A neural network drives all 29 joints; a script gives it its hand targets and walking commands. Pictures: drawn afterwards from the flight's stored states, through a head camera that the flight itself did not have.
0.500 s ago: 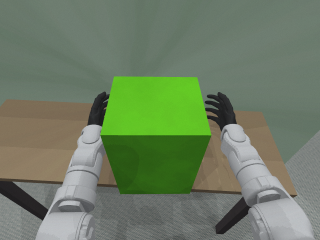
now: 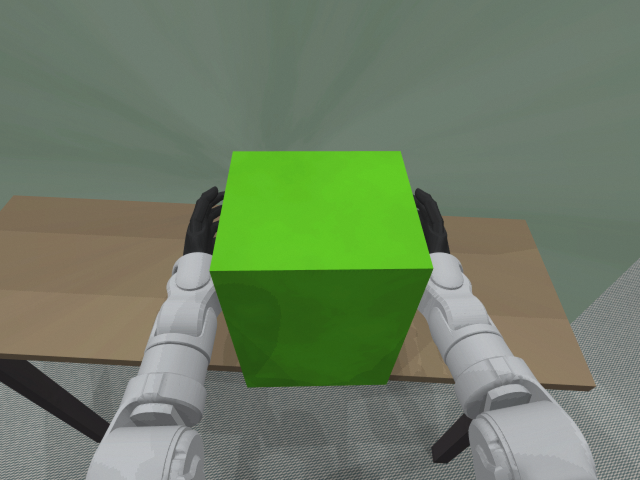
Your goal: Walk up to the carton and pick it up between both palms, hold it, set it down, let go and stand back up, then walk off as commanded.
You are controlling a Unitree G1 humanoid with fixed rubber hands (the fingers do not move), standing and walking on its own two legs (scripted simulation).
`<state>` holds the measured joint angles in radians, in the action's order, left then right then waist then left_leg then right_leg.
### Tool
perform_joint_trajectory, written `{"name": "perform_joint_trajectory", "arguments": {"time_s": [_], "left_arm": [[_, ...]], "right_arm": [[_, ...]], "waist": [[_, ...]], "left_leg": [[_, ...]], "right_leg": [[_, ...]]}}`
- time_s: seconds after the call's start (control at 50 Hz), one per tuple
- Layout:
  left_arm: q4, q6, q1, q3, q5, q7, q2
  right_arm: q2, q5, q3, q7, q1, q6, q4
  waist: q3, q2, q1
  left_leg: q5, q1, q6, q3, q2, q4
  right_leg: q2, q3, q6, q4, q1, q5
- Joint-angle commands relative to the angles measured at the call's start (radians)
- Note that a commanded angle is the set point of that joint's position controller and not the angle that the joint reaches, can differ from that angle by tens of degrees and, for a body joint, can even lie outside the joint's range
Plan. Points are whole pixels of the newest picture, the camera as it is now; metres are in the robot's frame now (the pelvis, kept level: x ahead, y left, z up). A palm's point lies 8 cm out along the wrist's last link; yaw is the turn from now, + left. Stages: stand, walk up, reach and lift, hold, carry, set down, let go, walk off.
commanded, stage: reach and lift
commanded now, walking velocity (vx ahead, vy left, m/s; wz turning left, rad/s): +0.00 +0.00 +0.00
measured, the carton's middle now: (317, 279) +0.37 +0.01 +0.05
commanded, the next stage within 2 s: none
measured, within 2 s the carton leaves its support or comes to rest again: leaves its support in 1.22 s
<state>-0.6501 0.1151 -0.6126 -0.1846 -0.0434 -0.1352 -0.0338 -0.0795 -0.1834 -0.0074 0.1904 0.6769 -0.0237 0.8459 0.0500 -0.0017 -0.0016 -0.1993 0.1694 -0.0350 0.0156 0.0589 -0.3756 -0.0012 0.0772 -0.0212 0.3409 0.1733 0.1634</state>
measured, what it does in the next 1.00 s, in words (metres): stands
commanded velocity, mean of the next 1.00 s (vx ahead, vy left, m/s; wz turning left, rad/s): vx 0.00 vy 0.00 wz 0.00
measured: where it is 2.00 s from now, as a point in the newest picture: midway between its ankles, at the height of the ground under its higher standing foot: outside the picture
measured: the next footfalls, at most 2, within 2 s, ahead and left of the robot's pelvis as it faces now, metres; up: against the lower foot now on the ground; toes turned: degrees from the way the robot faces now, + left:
none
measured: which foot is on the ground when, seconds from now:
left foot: down 0.00-1.00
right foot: down 0.00-1.00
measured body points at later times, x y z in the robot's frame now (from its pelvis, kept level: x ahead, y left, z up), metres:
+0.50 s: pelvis +0.00 +0.00 +0.00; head +0.02 +0.01 +0.45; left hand +0.40 +0.16 +0.09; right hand +0.40 -0.14 +0.09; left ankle +0.00 +0.14 -0.75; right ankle +0.01 -0.11 -0.75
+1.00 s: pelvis -0.01 +0.01 +0.00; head +0.00 +0.02 +0.45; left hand +0.39 +0.16 +0.09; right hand +0.39 -0.14 +0.09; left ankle +0.00 +0.14 -0.75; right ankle +0.01 -0.11 -0.75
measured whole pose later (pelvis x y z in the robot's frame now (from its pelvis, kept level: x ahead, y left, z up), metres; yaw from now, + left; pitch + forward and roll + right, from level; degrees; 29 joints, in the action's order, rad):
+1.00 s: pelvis -0.01 +0.01 +0.00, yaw +0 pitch -2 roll -1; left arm -0.65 0.08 -0.61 -0.34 -0.29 -0.05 0.07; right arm 0.04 0.15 0.30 0.10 0.64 -0.09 0.85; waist 0.04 -0.02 0.00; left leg -0.19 0.15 -0.03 0.02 0.06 -0.37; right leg 0.00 0.08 -0.02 0.30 0.14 0.13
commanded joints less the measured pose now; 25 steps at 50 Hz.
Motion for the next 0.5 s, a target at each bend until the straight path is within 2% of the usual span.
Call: {"name": "perform_joint_trajectory", "arguments": {"time_s": [0.0,0.02,0.04,0.1,0.12,0.14,0.18,0.2,0.24,0.28,0.32,0.34,0.38,0.44,0.48], "left_arm": [[0.156,-0.011,-0.29,0.001,-0.073,0.026,0.079],[0.144,-0.013,-0.293,-0.011,-0.08,0.022,0.075],[0.14,-0.008,-0.284,-0.006,-0.085,0.024,0.082],[0.134,-0.016,-0.276,-0.019,-0.095,0.029,0.094],[0.139,-0.025,-0.29,-0.018,-0.103,0.034,0.106],[0.142,-0.031,-0.279,-0.025,-0.109,0.033,0.104],[0.146,-0.039,-0.304,-0.016,-0.12,0.043,0.129],[0.13,-0.041,-0.284,-0.024,-0.136,0.046,0.134],[0.137,-0.04,-0.273,-0.023,-0.152,0.051,0.146],[0.132,-0.051,-0.297,-0.023,-0.181,0.071,0.192],[0.149,-0.065,-0.319,0.001,-0.216,0.111,0.323],[0.122,-0.062,-0.341,0.012,-0.257,0.145,0.414],[0.098,-0.061,-0.344,0.085,-0.3,0.218,0.607],[0.077,-0.038,-0.273,0.096,-0.314,0.243,0.623],[0.059,-0.038,-0.264,0.102,-0.309,0.245,0.624]], "right_arm": [[0.003,0.021,0.006,0.002,0.332,-0.018,-0.128],[0.0,0.026,0.007,-0.001,0.336,-0.016,-0.125],[-0.003,0.027,0.011,0.001,0.327,-0.015,-0.11],[0.022,0.034,0.005,-0.006,0.334,-0.015,-0.115],[0.032,0.042,0.006,-0.008,0.333,-0.018,-0.118],[0.034,0.047,0.005,-0.011,0.329,-0.022,-0.117],[0.057,0.072,0.02,-0.02,0.342,-0.034,-0.124],[0.061,0.081,0.017,-0.027,0.334,-0.036,-0.105],[0.071,0.088,0.025,-0.032,0.328,-0.041,-0.095],[0.127,0.129,0.032,-0.05,0.333,-0.053,-0.085],[0.273,0.179,0.017,-0.088,0.349,-0.072,-0.087],[0.387,0.222,0.007,-0.117,0.377,-0.073,-0.076],[0.602,0.302,-0.029,-0.178,0.386,-0.092,-0.1],[0.617,0.33,-0.028,-0.199,0.349,-0.113,-0.091],[0.615,0.334,-0.021,-0.207,0.335,-0.117,-0.079]], "waist": [[-0.426,0.009,0.031],[-0.429,0.007,0.038],[-0.415,0.009,0.027],[-0.405,-0.003,0.044],[-0.424,0.0,0.036],[-0.414,-0.01,0.049],[-0.424,0.004,0.039],[-0.411,-0.007,0.048],[-0.392,0.006,0.049],[-0.393,-0.003,0.043],[-0.411,-0.006,0.045],[-0.399,-0.009,0.054],[-0.416,-0.022,0.035],[-0.412,-0.01,0.025],[-0.39,-0.006,0.012]], "left_leg": [[0.396,-0.089,-0.007,0.036,-0.064,-0.014],[0.39,-0.084,-0.005,0.038,-0.065,-0.015],[0.379,-0.085,-0.005,0.035,-0.065,-0.014],[0.383,-0.082,0.0,0.042,-0.066,-0.004],[0.386,-0.084,-0.002,0.04,-0.067,-0.004],[0.39,-0.076,-0.002,0.044,-0.067,-0.003],[0.398,-0.102,-0.005,0.046,-0.067,-0.001],[0.392,-0.097,-0.003,0.046,-0.065,0.006],[0.394,-0.116,-0.006,0.049,-0.068,0.011],[0.385,-0.121,-0.006,0.055,-0.07,0.022],[0.411,-0.145,-0.007,0.058,-0.073,0.03],[0.4,-0.134,-0.003,0.066,-0.078,0.041],[0.394,-0.141,0.006,0.078,-0.087,0.056],[0.402,-0.123,0.002,0.082,-0.089,0.069],[0.399,-0.121,-0.002,0.076,-0.086,0.072]], "right_leg": [[-0.062,-0.03,0.037,-0.043,-0.072,-0.245],[-0.061,-0.032,0.034,-0.044,-0.062,-0.233],[-0.06,-0.03,0.036,-0.047,-0.063,-0.226],[-0.056,-0.033,0.038,-0.047,-0.081,-0.232],[-0.054,-0.032,0.038,-0.043,-0.086,-0.244],[-0.056,-0.034,0.038,-0.041,-0.096,-0.244],[-0.051,-0.03,0.04,-0.047,-0.092,-0.252],[-0.052,-0.029,0.037,-0.045,-0.106,-0.246],[-0.053,-0.027,0.037,-0.052,-0.114,-0.239],[-0.048,-0.023,0.037,-0.054,-0.14,-0.247],[-0.046,-0.019,0.039,-0.051,-0.177,-0.285],[-0.038,-0.018,0.041,-0.052,-0.197,-0.291],[-0.029,-0.011,0.054,-0.043,-0.256,-0.356],[-0.032,-0.002,0.059,-0.037,-0.303,-0.408],[-0.034,0.001,0.054,-0.047,-0.3,-0.386]]}}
